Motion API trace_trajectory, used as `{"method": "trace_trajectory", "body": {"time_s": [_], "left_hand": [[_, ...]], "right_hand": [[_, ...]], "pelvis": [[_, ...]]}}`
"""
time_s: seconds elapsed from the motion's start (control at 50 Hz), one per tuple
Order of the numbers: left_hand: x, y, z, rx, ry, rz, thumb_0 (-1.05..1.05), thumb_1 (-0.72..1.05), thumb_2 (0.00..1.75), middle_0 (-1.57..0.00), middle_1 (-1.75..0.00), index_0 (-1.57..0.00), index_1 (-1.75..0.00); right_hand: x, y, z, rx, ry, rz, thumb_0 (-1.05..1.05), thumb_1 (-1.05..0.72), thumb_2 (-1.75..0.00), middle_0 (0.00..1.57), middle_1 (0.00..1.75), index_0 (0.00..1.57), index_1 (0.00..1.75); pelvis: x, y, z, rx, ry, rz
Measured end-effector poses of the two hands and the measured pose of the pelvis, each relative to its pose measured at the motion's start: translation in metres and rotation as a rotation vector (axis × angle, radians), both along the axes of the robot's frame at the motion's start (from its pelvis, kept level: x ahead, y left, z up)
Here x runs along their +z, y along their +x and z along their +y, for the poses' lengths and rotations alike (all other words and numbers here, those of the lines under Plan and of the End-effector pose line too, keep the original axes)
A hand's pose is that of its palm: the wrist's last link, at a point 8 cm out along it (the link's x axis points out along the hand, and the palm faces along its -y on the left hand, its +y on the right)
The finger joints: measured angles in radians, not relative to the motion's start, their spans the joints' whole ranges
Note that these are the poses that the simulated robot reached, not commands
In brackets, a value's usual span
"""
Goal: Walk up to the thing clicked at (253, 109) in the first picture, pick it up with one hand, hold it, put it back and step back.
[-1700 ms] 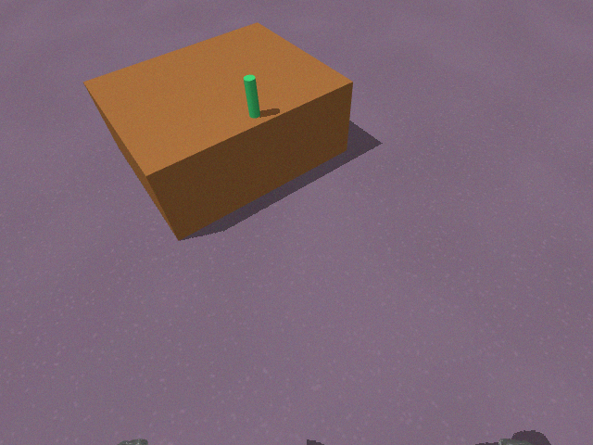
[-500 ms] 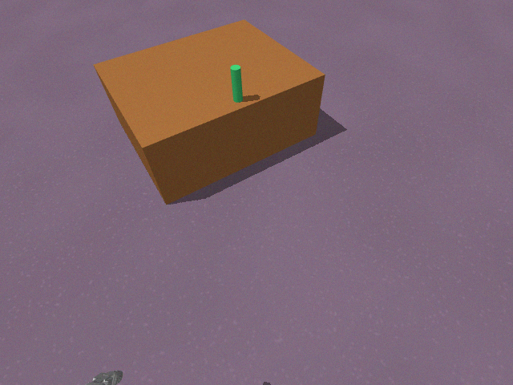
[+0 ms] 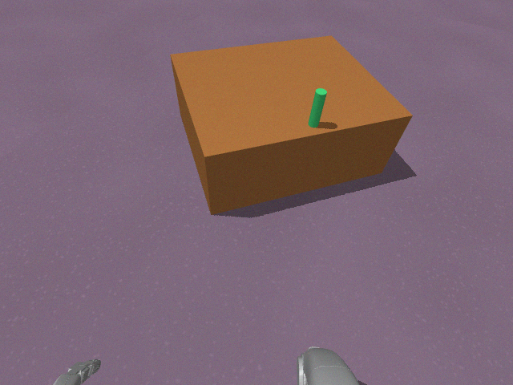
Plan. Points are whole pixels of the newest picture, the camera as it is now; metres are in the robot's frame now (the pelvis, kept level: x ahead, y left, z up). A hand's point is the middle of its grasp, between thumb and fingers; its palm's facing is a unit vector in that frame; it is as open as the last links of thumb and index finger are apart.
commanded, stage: walk up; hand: right
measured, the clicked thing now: (317, 108) +1.12 -0.27 -0.30
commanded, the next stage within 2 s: none
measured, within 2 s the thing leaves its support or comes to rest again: neither
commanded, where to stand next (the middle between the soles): +0.69 -0.14 m, yaw +14 degrees
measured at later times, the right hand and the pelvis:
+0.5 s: hand (424, 253) +0.37 -0.36 -0.13, palm faces -0.17 +0.92 -0.36, open 7.4 cm; pelvis +0.24 -0.11 +0.01, yaw +8 degrees
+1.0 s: hand (410, 188) +0.55 -0.39 -0.12, palm faces -0.19 +0.89 -0.41, open 7.4 cm; pelvis +0.43 -0.13 +0.00, yaw +11 degrees
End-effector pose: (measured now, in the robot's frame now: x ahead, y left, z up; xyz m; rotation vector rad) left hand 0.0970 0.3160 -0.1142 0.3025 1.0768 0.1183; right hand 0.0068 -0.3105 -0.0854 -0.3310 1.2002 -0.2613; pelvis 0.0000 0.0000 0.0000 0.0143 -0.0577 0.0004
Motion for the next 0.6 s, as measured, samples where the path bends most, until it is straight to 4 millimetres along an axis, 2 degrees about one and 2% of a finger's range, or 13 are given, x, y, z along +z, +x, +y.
{"method": "trace_trajectory", "body": {"time_s": [0.08, 0.16, 0.26, 0.3, 0.38, 0.44, 0.52, 0.6], "left_hand": [[0.008, 0.021, -0.007, 0.034, 0.014, 0.019, 0.00, 0.90, 0.90, -0.20, -0.30, -0.20, -0.30], [0.013, 0.050, -0.018, 0.070, 0.048, 0.039, 0.00, 0.90, 0.90, -0.20, -0.30, -0.20, -0.30], [0.019, 0.099, -0.048, 0.115, 0.093, -0.011, 0.01, 0.91, 0.90, -0.20, -0.30, -0.20, -0.30], [0.024, 0.111, -0.063, 0.134, 0.096, -0.047, 0.00, 0.91, 0.90, -0.20, -0.30, -0.20, -0.30], [0.038, 0.119, -0.088, 0.191, 0.086, -0.034, 0.00, 0.90, 0.90, -0.20, -0.30, -0.21, -0.30], [0.039, 0.122, -0.102, 0.211, 0.081, 0.013, 0.00, 0.90, 0.90, -0.20, -0.30, -0.21, -0.30], [0.031, 0.130, -0.114, 0.235, 0.070, 0.064, 0.00, 0.90, 0.90, -0.21, -0.30, -0.21, -0.30], [0.017, 0.141, -0.121, 0.265, 0.052, 0.107, 0.00, 0.90, 0.90, -0.21, -0.30, -0.21, -0.30]], "right_hand": [[-0.006, 0.040, -0.007, 0.040, 0.023, 0.006, 0.00, -0.90, -0.90, 0.21, 0.30, 0.21, 0.30], [-0.017, 0.090, -0.029, 0.076, 0.032, -0.005, 0.00, -0.90, -0.90, 0.21, 0.30, 0.21, 0.30], [-0.041, 0.168, -0.069, 0.130, 0.022, -0.002, 0.00, -0.90, -0.90, 0.21, 0.30, 0.21, 0.30], [-0.041, 0.204, -0.077, 0.158, 0.022, -0.008, 0.01, -0.91, -0.90, 0.20, 0.30, 0.20, 0.30], [-0.026, 0.278, -0.087, 0.221, 0.036, -0.077, 0.01, -0.91, -0.90, 0.20, 0.30, 0.20, 0.30], [-0.016, 0.326, -0.094, 0.249, 0.042, -0.130, 0.00, -0.91, -0.90, 0.20, 0.30, 0.20, 0.30], [-0.010, 0.374, -0.099, 0.272, 0.035, -0.128, 0.00, -0.91, -0.90, 0.20, 0.30, 0.20, 0.30], [-0.011, 0.417, -0.096, 0.304, 0.024, -0.094, 0.00, -0.91, -0.90, 0.20, 0.30, 0.20, 0.30]], "pelvis": [[0.001, 0.038, -0.011, 0.025, 0.013, 0.009], [-0.004, 0.081, -0.030, 0.047, 0.031, 0.026], [-0.017, 0.134, -0.063, 0.079, -0.004, 0.027], [-0.014, 0.151, -0.074, 0.098, 0.011, 0.021], [0.001, 0.187, -0.089, 0.113, 0.036, 0.014], [0.006, 0.213, -0.098, 0.117, 0.025, 0.018], [0.006, 0.246, -0.108, 0.140, 0.000, 0.018], [0.000, 0.279, -0.114, 0.160, -0.021, 0.018]]}}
